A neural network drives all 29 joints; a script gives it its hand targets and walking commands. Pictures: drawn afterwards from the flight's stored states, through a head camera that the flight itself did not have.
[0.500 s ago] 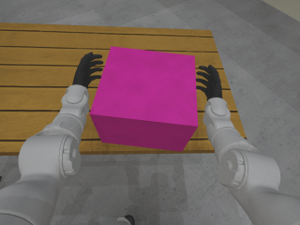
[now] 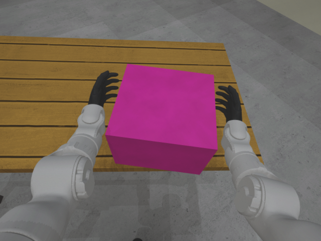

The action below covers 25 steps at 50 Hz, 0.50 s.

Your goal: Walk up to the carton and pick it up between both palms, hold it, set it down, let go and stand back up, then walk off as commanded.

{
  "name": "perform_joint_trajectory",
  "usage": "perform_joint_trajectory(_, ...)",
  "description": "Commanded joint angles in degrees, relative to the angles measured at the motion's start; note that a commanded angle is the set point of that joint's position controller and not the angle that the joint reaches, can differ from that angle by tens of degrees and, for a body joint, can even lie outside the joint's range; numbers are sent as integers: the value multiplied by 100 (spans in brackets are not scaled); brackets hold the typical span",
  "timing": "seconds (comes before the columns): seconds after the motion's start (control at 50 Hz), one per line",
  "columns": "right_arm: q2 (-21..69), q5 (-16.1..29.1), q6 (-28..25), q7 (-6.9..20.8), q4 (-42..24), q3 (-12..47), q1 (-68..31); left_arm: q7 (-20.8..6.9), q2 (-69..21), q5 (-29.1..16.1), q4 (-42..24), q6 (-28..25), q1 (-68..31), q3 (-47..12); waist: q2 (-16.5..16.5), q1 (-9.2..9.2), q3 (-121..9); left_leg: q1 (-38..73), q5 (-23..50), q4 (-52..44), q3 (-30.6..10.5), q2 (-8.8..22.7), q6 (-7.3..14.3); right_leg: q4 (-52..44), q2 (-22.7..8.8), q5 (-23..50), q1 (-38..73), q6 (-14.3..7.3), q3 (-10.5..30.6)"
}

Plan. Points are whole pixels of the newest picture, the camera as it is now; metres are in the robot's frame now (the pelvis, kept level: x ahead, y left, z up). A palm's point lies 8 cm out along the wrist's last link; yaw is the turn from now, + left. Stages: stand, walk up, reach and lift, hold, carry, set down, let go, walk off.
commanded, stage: reach and lift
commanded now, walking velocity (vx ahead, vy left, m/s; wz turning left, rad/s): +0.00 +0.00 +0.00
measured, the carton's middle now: (163, 119) +0.45 +0.01 -0.03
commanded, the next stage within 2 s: none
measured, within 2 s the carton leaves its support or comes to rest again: leaves its support in 0.38 s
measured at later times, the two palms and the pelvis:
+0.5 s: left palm (105, 111) +0.39 +0.16 +0.07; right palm (247, 127) +0.37 -0.19 +0.06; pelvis -0.02 -0.01 +0.00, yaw +0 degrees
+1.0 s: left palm (98, 100) +0.38 +0.16 +0.13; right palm (256, 116) +0.37 -0.19 +0.11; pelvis -0.02 -0.02 +0.01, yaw +1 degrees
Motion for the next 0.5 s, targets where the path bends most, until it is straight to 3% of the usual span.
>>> perform_joint_trajectory(0.0,3426,-480,-63,1109,-1133,2020,-2507,-759,-3565,432,-986,-130,-2265,-917,416,49,-2744,3908,3078,154,157,155,-489,-15,-77,1900,1072,13,-218)
perform_joint_trajectory(0.08,3608,-337,29,1070,-1350,2261,-2610,-818,-3587,282,-1143,-118,-2478,-1155,353,-25,-2937,3693,2781,41,168,73,-403,68,-124,2287,1388,92,-133)
perform_joint_trajectory(0.1,3595,-230,57,1083,-1408,2384,-2575,-820,-3518,365,-1104,-90,-2262,-1022,347,91,-2835,3639,2696,5,211,39,-382,91,-166,2435,1587,111,-77)
perform_joint_trajectory(0.12,3636,-186,83,1063,-1522,2466,-2618,-835,-3583,310,-1033,-42,-2196,-1053,211,41,-2793,3590,2476,-57,171,32,-348,79,-142,2292,1599,112,-68)
perform_joint_trajectory(0.14,3670,-66,146,1056,-1635,2633,-2510,-831,-3497,293,-1115,-2,-2029,-1051,206,132,-2789,3505,2460,-53,202,13,-310,124,-195,2615,1795,150,-1)
perform_joint_trajectory(0.18,3755,-6,192,1055,-1844,2789,-2715,-879,-3523,272,-1164,-9,-2174,-1084,188,199,-2795,3349,2197,-160,190,-14,-258,143,-209,2490,1901,173,32)
perform_joint_trajectory(0.2,3838,12,215,1055,-1801,2844,-2690,-858,-3641,222,-1316,-44,-2395,-1228,242,113,-2963,3351,2187,-171,174,-29,-271,183,-233,2549,1936,173,20)
perform_joint_trajectory(0.24,3940,147,274,1029,-2089,3063,-2744,-851,-3660,143,-1493,-32,-2280,-1283,98,226,-3085,3274,2189,-170,202,-61,-233,230,-215,2858,2166,209,93)
perform_joint_trajectory(0.26,3943,160,279,1022,-2132,3132,-2667,-834,-3724,120,-1696,-39,-2422,-1426,257,141,-3209,3365,2216,-160,172,-61,-287,273,-222,2838,2165,195,50)
perform_joint_trajectory(0.28,3927,254,324,1013,-2202,3200,-2716,-825,-3748,66,-1730,9,-2367,-1531,373,168,-3068,3471,2236,-152,142,-50,-312,216,-194,2653,2053,160,40)
perform_joint_trajectory(0.3,3980,400,364,1025,-2466,3351,-2808,-807,-3760,-25,-1865,37,-2278,-1564,259,240,-3212,3526,2234,-136,159,-41,-282,221,-153,2653,2080,170,70)
perform_joint_trajectory(0.32,3865,410,438,1009,-2343,3383,-2760,-805,-3786,-94,-1671,89,-2230,-1634,204,190,-3104,3481,2054,-196,110,-55,-261,163,-157,2440,1976,152,75)
perform_joint_trajectory(0.4,3978,638,564,966,-2739,3611,-2895,-717,-4008,-343,-2395,135,-2574,-2094,412,105,-3487,3595,1903,-154,85,-95,-325,172,-112,2073,1883,81,27)
perform_joint_trajectory(0.44,3843,634,720,999,-2474,3534,-3013,-702,-3891,-210,-2166,264,-2619,-1925,326,148,-3040,3513,1167,-332,75,-98,-234,-7,-137,1196,1580,60,56)
perform_joint_trajectory(0.48,3889,779,777,985,-2684,3693,-2944,-654,-3994,-417,-2833,318,-2795,-2240,392,78,-3319,3730,1336,-323,33,-106,-252,13,-100,1312,1618,35,33)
